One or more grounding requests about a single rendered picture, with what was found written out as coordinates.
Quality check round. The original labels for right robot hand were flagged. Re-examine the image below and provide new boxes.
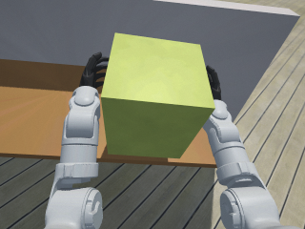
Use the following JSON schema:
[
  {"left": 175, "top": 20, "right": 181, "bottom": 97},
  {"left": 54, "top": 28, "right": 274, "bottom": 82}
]
[{"left": 206, "top": 65, "right": 222, "bottom": 100}]

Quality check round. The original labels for right robot upper arm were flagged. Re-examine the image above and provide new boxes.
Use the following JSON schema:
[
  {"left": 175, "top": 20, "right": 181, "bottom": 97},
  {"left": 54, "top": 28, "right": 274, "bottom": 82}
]
[{"left": 219, "top": 186, "right": 302, "bottom": 229}]

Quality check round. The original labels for table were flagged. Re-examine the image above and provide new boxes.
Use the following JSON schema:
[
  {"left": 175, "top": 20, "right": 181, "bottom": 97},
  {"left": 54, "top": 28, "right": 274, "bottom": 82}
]
[{"left": 0, "top": 59, "right": 217, "bottom": 168}]

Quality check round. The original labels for left robot forearm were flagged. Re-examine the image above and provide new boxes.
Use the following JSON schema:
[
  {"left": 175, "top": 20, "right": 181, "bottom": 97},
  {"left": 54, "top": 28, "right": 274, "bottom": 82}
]
[{"left": 45, "top": 86, "right": 101, "bottom": 226}]

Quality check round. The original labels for left robot upper arm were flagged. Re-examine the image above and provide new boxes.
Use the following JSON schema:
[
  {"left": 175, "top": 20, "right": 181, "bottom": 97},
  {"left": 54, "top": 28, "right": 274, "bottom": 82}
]
[{"left": 44, "top": 187, "right": 103, "bottom": 229}]

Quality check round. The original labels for left robot hand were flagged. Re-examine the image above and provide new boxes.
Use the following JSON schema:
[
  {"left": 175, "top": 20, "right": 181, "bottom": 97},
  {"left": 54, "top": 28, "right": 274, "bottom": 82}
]
[{"left": 79, "top": 52, "right": 110, "bottom": 89}]

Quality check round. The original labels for carton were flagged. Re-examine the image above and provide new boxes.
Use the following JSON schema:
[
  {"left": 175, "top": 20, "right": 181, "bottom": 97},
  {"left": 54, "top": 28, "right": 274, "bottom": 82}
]
[{"left": 100, "top": 32, "right": 215, "bottom": 159}]

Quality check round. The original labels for right robot forearm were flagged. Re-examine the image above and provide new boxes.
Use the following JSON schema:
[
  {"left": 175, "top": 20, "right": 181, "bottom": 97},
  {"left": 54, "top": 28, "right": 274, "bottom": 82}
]
[{"left": 202, "top": 99, "right": 280, "bottom": 221}]

